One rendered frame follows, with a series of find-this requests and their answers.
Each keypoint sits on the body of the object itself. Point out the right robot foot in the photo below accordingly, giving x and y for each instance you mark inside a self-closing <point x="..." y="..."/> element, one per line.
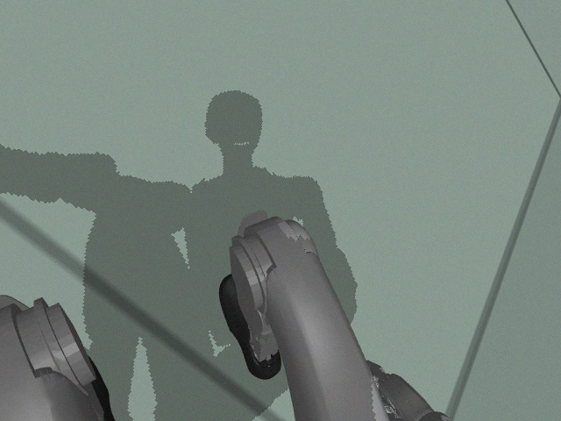
<point x="239" y="328"/>

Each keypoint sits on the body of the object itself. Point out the left robot foot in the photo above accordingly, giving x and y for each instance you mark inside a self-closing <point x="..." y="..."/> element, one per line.
<point x="102" y="394"/>

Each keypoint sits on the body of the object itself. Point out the right robot hand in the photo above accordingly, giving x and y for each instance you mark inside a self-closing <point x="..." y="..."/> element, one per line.
<point x="398" y="396"/>

